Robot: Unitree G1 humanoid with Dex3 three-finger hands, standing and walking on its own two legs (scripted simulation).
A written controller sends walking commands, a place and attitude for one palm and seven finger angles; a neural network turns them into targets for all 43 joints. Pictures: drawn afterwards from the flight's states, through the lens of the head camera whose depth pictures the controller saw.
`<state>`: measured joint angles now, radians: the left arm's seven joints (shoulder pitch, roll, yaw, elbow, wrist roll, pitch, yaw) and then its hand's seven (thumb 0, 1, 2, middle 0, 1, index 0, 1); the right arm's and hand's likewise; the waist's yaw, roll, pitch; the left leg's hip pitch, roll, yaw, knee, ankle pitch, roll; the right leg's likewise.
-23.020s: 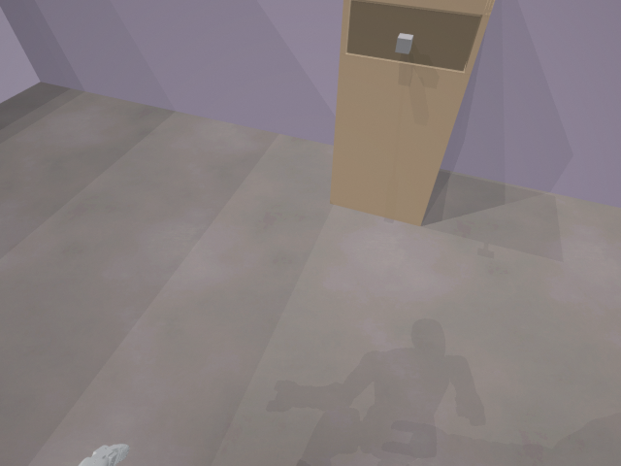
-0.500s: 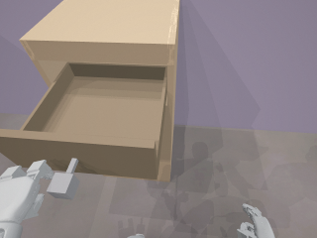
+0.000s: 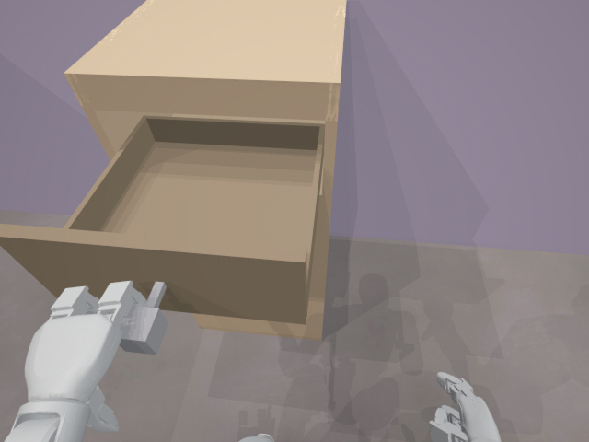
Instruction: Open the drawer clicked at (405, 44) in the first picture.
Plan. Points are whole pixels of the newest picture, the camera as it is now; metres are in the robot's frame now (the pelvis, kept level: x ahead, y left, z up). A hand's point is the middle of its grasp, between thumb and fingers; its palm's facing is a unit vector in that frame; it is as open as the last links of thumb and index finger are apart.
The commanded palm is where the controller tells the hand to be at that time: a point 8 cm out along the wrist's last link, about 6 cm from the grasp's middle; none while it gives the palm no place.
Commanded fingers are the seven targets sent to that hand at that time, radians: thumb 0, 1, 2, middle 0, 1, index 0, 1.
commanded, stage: lift the hand off the handle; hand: left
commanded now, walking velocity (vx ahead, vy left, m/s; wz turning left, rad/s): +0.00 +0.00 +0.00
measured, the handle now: (148, 313) +0.25 +0.22 +0.06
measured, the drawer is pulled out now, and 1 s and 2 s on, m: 0.27 0.27 0.27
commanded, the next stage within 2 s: draw the hand back to the body in 1.42 s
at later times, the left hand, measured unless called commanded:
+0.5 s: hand (89, 338) +0.20 +0.25 +0.11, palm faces +0.04 -0.04 -1.00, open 13.8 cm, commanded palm +0.18 +0.25 +0.16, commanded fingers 0.00 -0.50 0.30 -0.30 -1.20 -0.30 -1.20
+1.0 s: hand (56, 299) +0.20 +0.26 +0.18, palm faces +0.09 -0.04 -1.00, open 13.8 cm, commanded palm +0.18 +0.26 +0.23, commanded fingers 0.00 -0.50 0.30 -0.30 -1.20 -0.30 -1.20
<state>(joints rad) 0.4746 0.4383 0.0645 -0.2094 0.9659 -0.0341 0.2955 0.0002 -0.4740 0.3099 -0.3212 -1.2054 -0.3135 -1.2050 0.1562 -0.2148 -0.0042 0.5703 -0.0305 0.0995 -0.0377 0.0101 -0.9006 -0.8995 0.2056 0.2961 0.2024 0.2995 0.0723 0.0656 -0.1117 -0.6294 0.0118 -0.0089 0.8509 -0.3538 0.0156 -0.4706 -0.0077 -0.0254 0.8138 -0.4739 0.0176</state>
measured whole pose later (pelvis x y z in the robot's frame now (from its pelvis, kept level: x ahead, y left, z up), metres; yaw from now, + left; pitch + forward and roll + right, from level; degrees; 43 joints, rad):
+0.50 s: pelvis +0.01 -0.02 +0.02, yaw +0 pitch +3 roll +0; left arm 0.47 0.54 0.10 -0.30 0.87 0.02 0.15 0.00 -0.49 0.30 -0.32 -1.20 -0.33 -1.20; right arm 0.13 -0.25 0.01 0.58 0.00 0.11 -0.06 0.01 -0.90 -0.90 0.21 0.30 0.20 0.30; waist 0.09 0.09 -0.07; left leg -0.45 0.02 -0.01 0.69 -0.30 -0.01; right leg -0.30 0.00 -0.02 0.68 -0.43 0.00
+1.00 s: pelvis +0.01 -0.02 +0.03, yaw +1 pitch +0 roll +0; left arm 0.40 0.64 0.20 -0.42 0.74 0.01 -0.02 0.00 -0.49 0.30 -0.32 -1.20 -0.32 -1.20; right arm 0.10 -0.26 0.03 0.58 0.02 0.11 -0.07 0.01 -0.90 -0.90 0.20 0.30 0.20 0.30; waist 0.11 0.11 -0.03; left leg -0.32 0.01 -0.02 0.58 -0.25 -0.01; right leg -0.17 -0.01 -0.04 0.55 -0.37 0.00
